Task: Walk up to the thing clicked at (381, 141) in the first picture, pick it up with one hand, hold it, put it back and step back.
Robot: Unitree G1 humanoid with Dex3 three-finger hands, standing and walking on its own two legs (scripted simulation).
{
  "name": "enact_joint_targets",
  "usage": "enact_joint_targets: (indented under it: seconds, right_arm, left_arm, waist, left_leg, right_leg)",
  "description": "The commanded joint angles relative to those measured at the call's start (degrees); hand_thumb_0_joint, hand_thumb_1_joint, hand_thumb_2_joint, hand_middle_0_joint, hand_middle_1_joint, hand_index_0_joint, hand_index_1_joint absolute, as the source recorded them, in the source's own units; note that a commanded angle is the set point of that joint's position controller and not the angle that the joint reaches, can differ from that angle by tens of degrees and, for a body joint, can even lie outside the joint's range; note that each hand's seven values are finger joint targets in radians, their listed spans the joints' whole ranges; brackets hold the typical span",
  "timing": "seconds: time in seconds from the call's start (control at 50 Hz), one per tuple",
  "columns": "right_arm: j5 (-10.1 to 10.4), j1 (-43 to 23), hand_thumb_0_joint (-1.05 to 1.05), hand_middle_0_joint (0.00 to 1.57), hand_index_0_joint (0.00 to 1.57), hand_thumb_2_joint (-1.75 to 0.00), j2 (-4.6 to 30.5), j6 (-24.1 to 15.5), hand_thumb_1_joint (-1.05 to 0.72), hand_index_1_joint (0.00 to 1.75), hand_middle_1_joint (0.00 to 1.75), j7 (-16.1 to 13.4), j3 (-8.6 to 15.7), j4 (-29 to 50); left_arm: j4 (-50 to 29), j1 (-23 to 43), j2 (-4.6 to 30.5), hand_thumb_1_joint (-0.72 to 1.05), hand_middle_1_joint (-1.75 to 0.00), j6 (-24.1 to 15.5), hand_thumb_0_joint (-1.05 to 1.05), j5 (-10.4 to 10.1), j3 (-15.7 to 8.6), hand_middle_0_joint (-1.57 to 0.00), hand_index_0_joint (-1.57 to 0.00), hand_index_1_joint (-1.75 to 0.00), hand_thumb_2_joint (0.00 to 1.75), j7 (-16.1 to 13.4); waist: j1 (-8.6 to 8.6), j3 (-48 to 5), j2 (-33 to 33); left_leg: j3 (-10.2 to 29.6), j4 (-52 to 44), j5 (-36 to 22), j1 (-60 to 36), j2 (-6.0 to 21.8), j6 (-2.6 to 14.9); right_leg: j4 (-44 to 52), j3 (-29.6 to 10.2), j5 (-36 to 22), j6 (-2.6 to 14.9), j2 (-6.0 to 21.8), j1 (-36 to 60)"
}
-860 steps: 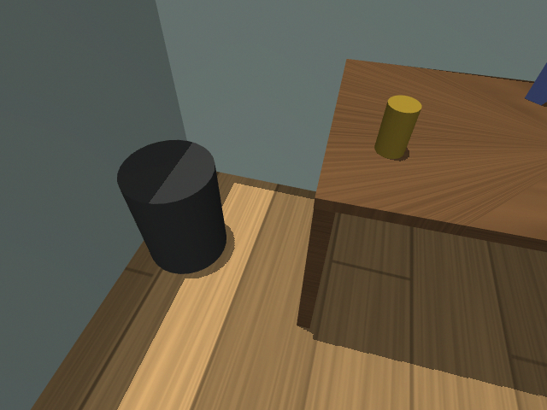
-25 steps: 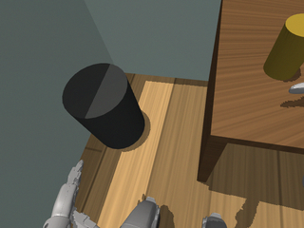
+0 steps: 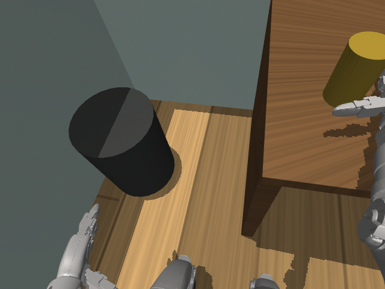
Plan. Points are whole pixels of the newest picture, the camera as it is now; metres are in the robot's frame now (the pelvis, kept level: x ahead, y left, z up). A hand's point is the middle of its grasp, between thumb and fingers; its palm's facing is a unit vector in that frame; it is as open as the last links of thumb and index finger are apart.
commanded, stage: close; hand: right
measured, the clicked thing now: (354, 73) +0.56 -0.21 +0.10
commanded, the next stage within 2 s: settle in 0.92 s
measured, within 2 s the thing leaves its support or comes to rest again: leaves its support in 1.72 s
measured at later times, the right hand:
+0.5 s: hand (359, 71) +0.54 -0.20 +0.12, palm faces +0.16 +0.99 +0.02, open 15.5 cm
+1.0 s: hand (368, 68) +0.54 -0.21 +0.13, palm faces +0.15 +0.99 +0.00, open 10.0 cm
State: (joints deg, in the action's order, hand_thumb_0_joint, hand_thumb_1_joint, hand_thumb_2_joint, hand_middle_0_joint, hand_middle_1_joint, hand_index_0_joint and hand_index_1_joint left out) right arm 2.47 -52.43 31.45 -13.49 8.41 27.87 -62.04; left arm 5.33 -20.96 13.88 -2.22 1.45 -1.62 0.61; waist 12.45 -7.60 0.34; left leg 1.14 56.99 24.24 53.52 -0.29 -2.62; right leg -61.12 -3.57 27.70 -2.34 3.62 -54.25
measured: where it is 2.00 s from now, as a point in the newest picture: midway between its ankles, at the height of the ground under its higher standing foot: outside the picture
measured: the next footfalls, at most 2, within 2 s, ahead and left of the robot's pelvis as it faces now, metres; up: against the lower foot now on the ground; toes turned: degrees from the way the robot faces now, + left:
none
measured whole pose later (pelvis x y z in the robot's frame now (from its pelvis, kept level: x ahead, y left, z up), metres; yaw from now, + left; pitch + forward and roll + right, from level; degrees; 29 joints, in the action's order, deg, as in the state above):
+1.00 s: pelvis +0.00 +0.00 +0.01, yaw +0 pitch +20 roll +2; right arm 1.5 -56.7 32.5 -14.1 6.5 25.5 -66.3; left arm 5.3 -20.8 12.3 -1.8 1.6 -1.4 1.7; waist 12.2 -7.7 -0.5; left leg 1.4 54.8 23.6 51.7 0.2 -2.9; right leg -58.7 -3.2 26.9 -2.1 3.2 -52.3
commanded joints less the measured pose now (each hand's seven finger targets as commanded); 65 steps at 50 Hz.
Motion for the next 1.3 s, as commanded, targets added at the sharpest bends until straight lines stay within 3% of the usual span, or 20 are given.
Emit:
enact_joint_targets:
  seconds: [0.0,0.06,0.12,0.18,0.24,0.28,0.36,0.4,0.48,0.54,0.6,0.66,0.7,0.76,0.82,0.98,1.08,1.14,1.2,1.28]
  right_arm:
    - [-1.2,-23.5,0.00,0.06,0.05,-0.06,12.2,-3.9,0.41,0.04,0.04,-2.2,-2.4,5.0]
    - [-1.0,-34.7,0.00,0.08,0.06,-0.05,16.2,-5.9,0.41,0.04,0.04,-2.9,-0.8,18.2]
    - [-0.6,-14.9,0.00,0.13,0.12,0.00,7.7,-2.8,0.50,0.03,0.03,-1.8,-3.1,-5.4]
    - [-1.6,-35.3,0.00,0.26,0.25,-0.01,21.3,-5.8,0.47,0.11,0.11,-2.5,2.7,16.4]
    - [0.2,-21.5,0.00,0.31,0.30,-0.05,8.6,-4.1,0.50,0.16,0.16,-1.1,-1.9,-1.7]
    - [-0.7,-36.4,0.00,0.39,0.38,-0.06,21.5,-6.6,0.48,0.21,0.21,-2.6,3.3,16.9]
    - [-1.2,-24.2,0.00,0.49,0.48,-0.13,12.6,-4.1,0.45,0.29,0.29,-2.3,-1.2,-1.6]
    - [-1.8,-42.2,0.00,0.52,0.51,-0.12,22.2,-6.5,0.42,0.30,0.30,-3.3,1.6,19.7]
    - [-1.6,-26.9,0.00,0.60,0.59,-0.18,10.7,-3.5,0.42,0.37,0.37,-3.3,-2.9,-0.9]
    - [-2.4,-38.9,0.00,0.70,0.68,-0.24,17.2,-5.1,0.35,0.46,0.46,-3.5,-1.6,14.3]
    - [-1.0,-18.8,0.00,0.78,0.78,-0.32,7.8,-2.3,0.36,0.56,0.55,-2.3,-2.8,-6.4]
    - [-1.6,-32.8,0.00,0.89,0.88,-0.40,16.2,-4.6,0.25,0.65,0.65,-2.2,-0.5,12.2]
    - [-1.1,-22.2,0.00,0.93,0.93,-0.51,6.3,-2.9,0.17,0.74,0.73,-1.3,-4.3,-2.9]
    - [-0.7,-36.8,0.00,0.99,0.99,-0.58,12.3,-5.6,0.08,0.80,0.80,-2.0,-3.1,14.9]
    - [-0.9,-20.4,0.00,1.06,1.06,-0.71,7.2,-3.1,-0.03,0.91,0.91,-1.6,-3.8,-2.2]
    - [-0.6,-28.4,0.00,1.22,1.23,-1.01,12.0,-3.6,-0.21,1.18,1.18,-2.3,-1.7,10.1]
    - [-1.1,-31.9,0.00,1.18,1.22,-1.19,14.1,-4.1,-0.21,1.29,1.29,-1.6,-1.2,13.6]
    - [-0.9,-25.1,0.00,1.23,1.27,-1.28,13.5,-2.3,-0.21,1.38,1.38,-1.4,-0.3,4.7]
    - [-0.2,-36.2,0.00,1.20,1.25,-1.30,15.1,-3.3,-0.14,1.40,1.39,-1.6,-0.8,18.5]
    - [0.6,-32.6,0.00,1.21,1.26,-1.29,14.3,-2.2,-0.14,1.39,1.39,-2.0,-0.7,13.2]
  left_arm:
    - [-6.1,0.8,6.6,-0.60,-0.04,-2.2,0.00,0.3,-2.4,-0.05,-0.03,-0.06,0.09,-0.8]
    - [-11.6,2.2,8.2,-0.61,-0.04,-2.3,0.00,0.7,-4.6,-0.05,-0.03,-0.06,0.09,-1.1]
    - [-0.2,-4.2,5.6,-0.57,-0.05,-0.7,0.00,0.5,-1.8,-0.05,-0.05,-0.06,0.06,-0.3]
    - [-12.8,4.2,9.3,-0.57,-0.05,-1.7,0.00,0.7,-4.9,-0.05,-0.05,-0.06,0.05,-1.0]
    - [-6.5,-1.2,7.9,-0.55,-0.06,-1.4,0.00,0.0,-4.9,-0.05,-0.05,-0.06,0.05,-0.5]
    - [-16.5,4.6,11.0,-0.56,-0.05,-2.2,0.00,0.0,-6.8,-0.05,-0.05,-0.05,0.05,-1.3]
    - [-4.2,-4.7,5.8,-0.55,-0.06,-0.9,0.00,0.0,-2.7,-0.05,-0.05,-0.06,0.05,-0.4]
    - [-14.6,2.3,9.4,-0.55,-0.05,-2.0,0.00,0.5,-5.8,-0.05,-0.05,-0.05,0.05,-0.8]
    - [-6.1,0.3,7.0,-0.54,-0.06,-1.2,0.00,0.5,-3.2,-0.05,-0.05,-0.05,0.05,-0.5]
    - [-10.5,2.6,9.9,-0.55,-0.05,-1.5,0.00,1.1,-6.0,-0.04,-0.04,-0.05,0.05,-1.0]
    - [-3.4,-0.7,6.7,-0.55,-0.05,-0.8,0.00,0.2,-3.2,-0.05,-0.05,-0.05,0.05,-0.2]
    - [-11.4,4.0,9.1,-0.55,-0.05,-1.6,0.00,0.5,-5.0,-0.04,-0.04,-0.05,0.05,-0.6]
    - [-4.8,-2.8,6.3,-0.54,-0.05,-0.9,0.00,0.3,-3.7,-0.05,-0.05,-0.05,0.04,-0.1]
    - [-14.7,5.2,7.6,-0.54,-0.05,-2.5,0.00,0.0,-4.3,-0.05,-0.05,-0.05,0.04,-0.8]
    - [-4.2,-6.2,6.3,-0.52,-0.06,-1.3,0.00,-0.1,-3.7,-0.05,-0.06,-0.05,0.03,-0.2]
    - [-13.9,0.8,10.1,-0.52,-0.05,-2.7,0.00,-0.2,-8.0,-0.04,-0.05,-0.04,0.03,-0.1]
    - [-14.6,4.5,6.3,-0.57,-0.05,-2.5,0.00,-0.7,-3.4,-0.06,-0.05,-0.06,0.06,0.1]
    - [-3.1,-3.3,5.9,-0.55,-0.06,-1.3,0.00,-0.4,-2.9,-0.06,-0.06,-0.06,0.05,0.0]
    - [-13.1,4.8,8.3,-0.55,-0.06,-2.7,0.00,-0.2,-4.6,-0.06,-0.06,-0.06,0.05,-0.4]
    - [-5.6,2.1,8.4,-0.55,-0.06,-1.7,0.00,-0.6,-4.9,-0.06,-0.06,-0.06,0.05,-0.8]
  waist:
    - [-0.88,-23.7,-11.1]
    - [-1.33,-36.2,-16.8]
    - [-0.70,-18.0,-7.0]
    - [-0.77,-35.6,-10.8]
    - [2.81,-19.9,-2.2]
    - [1.25,-36.1,-7.6]
    - [1.17,-20.5,-7.7]
    - [0.77,-38.2,-15.1]
    - [0.96,-24.7,-10.8]
    - [0.55,-37.4,-16.6]
    - [0.38,-21.8,-8.1]
    - [-0.52,-35.8,-11.9]
    - [2.04,-21.7,-6.2]
    - [2.06,-33.3,-10.2]
    - [2.26,-18.0,-7.1]
    - [0.94,-32.0,-9.7]
    - [-0.88,-35.3,-12.0]
    - [-1.95,-24.9,-10.4]
    - [-0.98,-38.2,-14.1]
    - [-0.24,-29.3,-9.4]
  left_leg:
    - [-3.2,-6.5,-16.1,-11.1,-2.3,3.55]
    - [-2.8,-5.4,-20.9,-14.5,-2.2,3.83]
    - [-3.3,-7.2,-19.0,-13.8,-2.3,3.28]
    - [-1.8,-5.4,-23.7,-18.7,-1.8,2.82]
    - [-3.1,-7.6,-17.9,-13.4,-2.4,2.45]
    - [-2.1,-6.3,-21.3,-18.6,-1.7,2.41]
    - [-2.9,-6.7,-18.1,-10.1,-2.4,2.80]
    - [-2.3,-5.6,-21.9,-14.8,-1.9,2.99]
    - [-3.3,-6.8,-18.8,-11.4,-2.5,3.24]
    - [-2.6,-5.9,-23.7,-15.2,-2.2,3.34]
    - [-3.9,-7.1,-20.8,-13.0,-2.6,3.22]
    - [-2.9,-6.4,-23.6,-18.5,-2.2,2.99]
    - [-3.8,-7.7,-19.2,-13.3,-2.8,2.98]
    - [-2.8,-7.2,-20.8,-16.2,-2.2,2.76]
    - [-3.5,-7.7,-17.9,-9.9,-2.5,2.80]
    - [-3.0,-6.8,-23.6,-15.9,-1.9,2.68]
    - [-3.1,-6.0,-24.3,-17.7,-1.9,3.08]
    - [-3.0,-7.8,-21.0,-16.0,-1.8,3.03]
    - [-3.0,-7.7,-23.5,-19.1,-1.9,3.06]
    - [-3.3,-9.8,-23.1,-17.8,-2.1,2.91]
  right_leg:
    - [7.5,2.2,-19.8,2.24,-2.1,18.4]
    - [6.5,2.5,-26.8,1.84,-1.8,26.9]
    - [7.6,2.6,-20.6,2.54,-2.6,14.2]
    - [6.5,2.9,-24.3,2.71,-1.9,20.8]
    - [7.0,1.8,-16.5,3.61,-2.2,12.9]
    - [6.5,2.4,-20.7,3.37,-1.9,20.5]
    - [6.8,2.3,-20.3,2.79,-2.3,16.5]
    - [6.0,2.4,-25.6,2.43,-1.8,26.1]
    - [7.0,2.1,-23.6,2.18,-2.1,20.2]
    - [6.3,2.6,-29.7,1.90,-1.8,27.6]
    - [8.0,2.0,-25.3,2.09,-2.0,18.3]
    - [8.0,2.6,-26.8,2.14,-1.8,24.1]
    - [8.8,2.2,-21.5,2.56,-2.1,18.5]
    - [8.5,2.3,-22.5,2.64,-1.7,24.3]
    - [8.9,2.3,-21.0,2.53,-1.9,18.8]
    - [7.7,2.4,-26.3,2.46,-1.8,24.5]
    - [8.2,2.2,-29.7,1.93,-1.6,26.0]
    - [9.4,2.8,-23.7,2.28,-2.3,21.0]
    - [9.6,2.6,-28.1,1.97,-2.0,29.8]
    - [10.4,2.4,-27.9,2.36,-2.2,26.7]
